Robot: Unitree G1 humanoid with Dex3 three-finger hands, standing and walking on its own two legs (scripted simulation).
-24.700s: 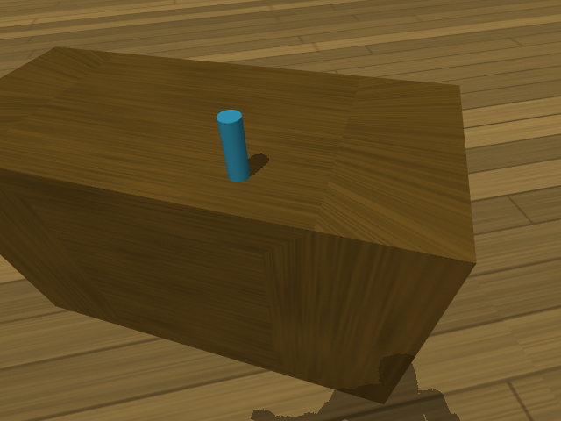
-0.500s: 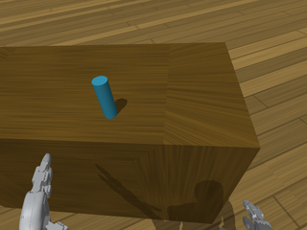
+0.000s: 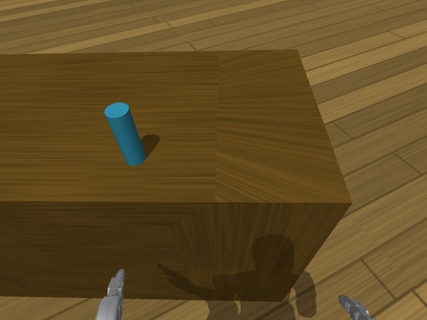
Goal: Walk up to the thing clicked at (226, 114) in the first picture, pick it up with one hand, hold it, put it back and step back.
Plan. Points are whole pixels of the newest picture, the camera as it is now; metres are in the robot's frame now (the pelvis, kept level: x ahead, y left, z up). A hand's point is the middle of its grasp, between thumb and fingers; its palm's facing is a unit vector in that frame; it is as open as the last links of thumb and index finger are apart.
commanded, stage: home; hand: left
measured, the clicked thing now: (127, 136) +0.46 +0.22 +0.10
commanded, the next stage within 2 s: stand in 2.00 s
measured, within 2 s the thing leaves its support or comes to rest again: neither
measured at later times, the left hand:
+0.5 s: hand out of the picture +0.10 +0.24 -0.13, palm faces -0.04 -0.92 -0.38, open 17.6 cm
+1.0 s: hand out of the picture +0.01 +0.25 -0.14, palm faces -0.08 -0.93 -0.36, open 17.7 cm
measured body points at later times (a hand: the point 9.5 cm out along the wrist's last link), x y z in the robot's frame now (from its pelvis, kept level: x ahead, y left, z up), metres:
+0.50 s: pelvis -0.01 +0.00 +0.00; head -0.02 -0.01 +0.45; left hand +0.10 +0.29 -0.10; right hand +0.10 -0.29 -0.11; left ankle -0.01 +0.13 -0.73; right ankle -0.01 -0.15 -0.73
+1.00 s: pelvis -0.04 +0.00 +0.01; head -0.05 +0.00 +0.46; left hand +0.01 +0.30 -0.12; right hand -0.01 -0.30 -0.12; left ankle -0.01 +0.13 -0.73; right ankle -0.01 -0.15 -0.73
